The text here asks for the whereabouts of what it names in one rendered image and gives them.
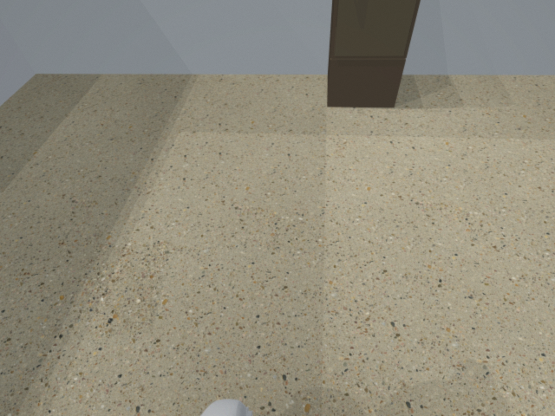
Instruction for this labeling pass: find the cupboard door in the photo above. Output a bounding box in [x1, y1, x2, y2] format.
[335, 0, 417, 56]

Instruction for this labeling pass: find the robot left thigh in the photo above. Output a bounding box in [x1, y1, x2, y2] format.
[200, 399, 252, 416]

